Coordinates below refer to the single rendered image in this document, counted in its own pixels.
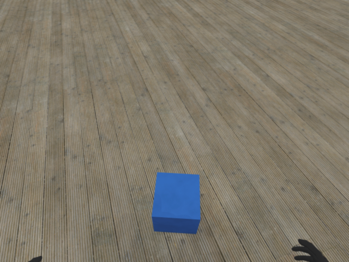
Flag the robot right hand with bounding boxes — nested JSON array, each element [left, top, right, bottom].
[[292, 239, 329, 262]]

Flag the carton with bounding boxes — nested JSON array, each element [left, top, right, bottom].
[[152, 172, 201, 234]]

